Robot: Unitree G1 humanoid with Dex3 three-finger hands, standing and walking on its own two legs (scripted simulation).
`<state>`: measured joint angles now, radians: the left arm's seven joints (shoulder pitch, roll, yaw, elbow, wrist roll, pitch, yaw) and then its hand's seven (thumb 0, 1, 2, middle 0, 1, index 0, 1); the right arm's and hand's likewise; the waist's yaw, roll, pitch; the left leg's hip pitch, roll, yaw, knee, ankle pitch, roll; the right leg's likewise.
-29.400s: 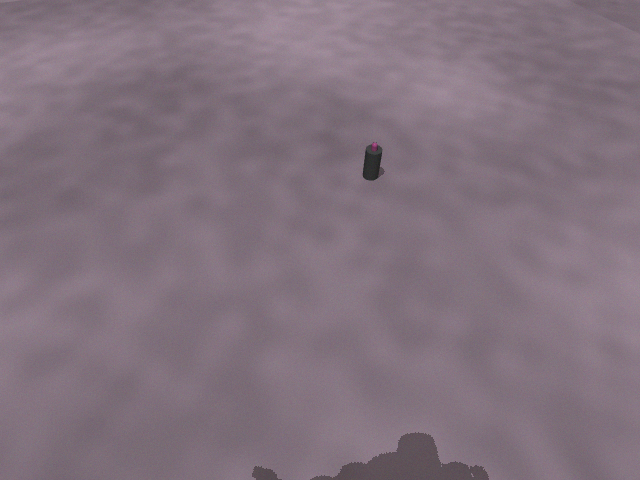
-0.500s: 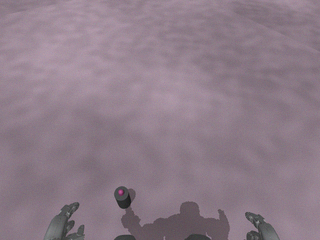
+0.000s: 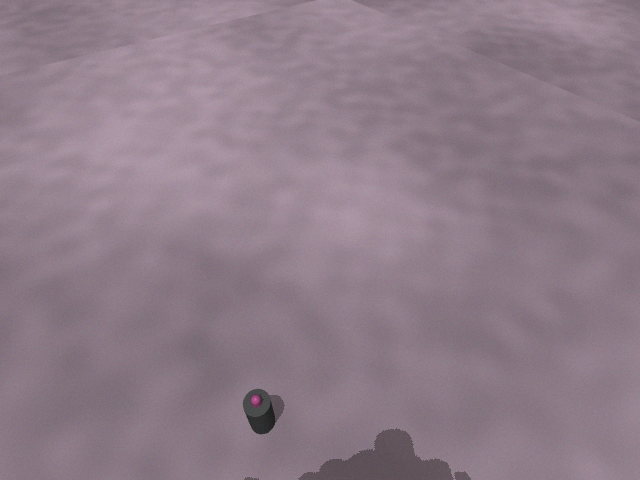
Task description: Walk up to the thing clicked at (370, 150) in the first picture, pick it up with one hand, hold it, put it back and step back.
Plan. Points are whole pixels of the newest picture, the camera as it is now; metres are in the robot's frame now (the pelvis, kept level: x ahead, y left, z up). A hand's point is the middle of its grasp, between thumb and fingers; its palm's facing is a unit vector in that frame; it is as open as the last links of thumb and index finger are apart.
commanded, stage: stand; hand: left
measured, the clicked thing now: (259, 410) +0.42 +0.19 -0.68
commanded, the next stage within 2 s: step back in 1.50 s
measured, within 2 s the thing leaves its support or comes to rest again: neither
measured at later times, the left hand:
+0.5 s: hand out of the picture +0.04 +0.24 -0.15, palm faces -0.02 -0.94 -0.34, open 7.4 cm
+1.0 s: hand out of the picture +0.09 +0.24 -0.15, palm faces -0.02 -0.94 -0.34, open 7.4 cm
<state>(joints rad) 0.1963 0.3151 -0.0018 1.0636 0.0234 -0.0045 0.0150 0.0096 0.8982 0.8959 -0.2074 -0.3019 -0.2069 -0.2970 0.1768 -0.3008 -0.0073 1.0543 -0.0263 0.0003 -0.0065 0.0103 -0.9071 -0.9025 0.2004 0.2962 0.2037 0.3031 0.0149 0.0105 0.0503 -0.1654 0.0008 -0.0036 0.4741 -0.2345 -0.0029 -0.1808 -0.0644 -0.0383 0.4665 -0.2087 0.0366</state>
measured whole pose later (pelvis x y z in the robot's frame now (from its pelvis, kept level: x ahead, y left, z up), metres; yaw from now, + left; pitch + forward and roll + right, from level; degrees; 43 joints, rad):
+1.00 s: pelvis +0.02 -0.01 +0.01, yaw -1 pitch -3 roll +0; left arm 0.10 0.32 0.01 1.17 0.01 -0.01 0.00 0.01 0.90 0.90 -0.21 -0.30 -0.21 -0.30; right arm 0.12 -0.34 0.00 1.14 -0.02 -0.01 -0.01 0.01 -0.91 -0.90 0.20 0.30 0.20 0.30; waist 0.01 0.02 0.06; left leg -0.10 0.02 0.00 0.33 -0.19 -0.02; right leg -0.12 -0.05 -0.04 0.34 -0.17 0.03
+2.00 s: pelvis -0.05 +0.04 -0.01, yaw -2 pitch -1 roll -1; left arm 0.02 0.40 0.06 0.91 0.01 0.06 0.03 0.01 0.90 0.90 -0.21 -0.30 -0.20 -0.30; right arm 0.18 -0.35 -0.05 0.96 -0.04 0.04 -0.01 0.01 -0.91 -0.90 0.20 0.30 0.20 0.30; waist -0.03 -0.05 0.19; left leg -0.28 -0.04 0.01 0.62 -0.32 0.06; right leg -0.50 0.11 0.15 1.07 -0.50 -0.03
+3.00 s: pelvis -0.31 +0.03 -0.02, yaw -9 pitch -3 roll +1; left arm 0.20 0.41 0.09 0.84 0.02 0.06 0.00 0.01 0.90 0.90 -0.21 -0.30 -0.21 -0.30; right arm 0.10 -0.39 -0.04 0.77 -0.03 0.02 -0.02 0.01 -0.90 -0.90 0.20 0.30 0.21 0.30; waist 0.03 -0.03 0.19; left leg -0.41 0.06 0.02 0.66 -0.20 -0.02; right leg -0.27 0.02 0.09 0.77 -0.45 0.02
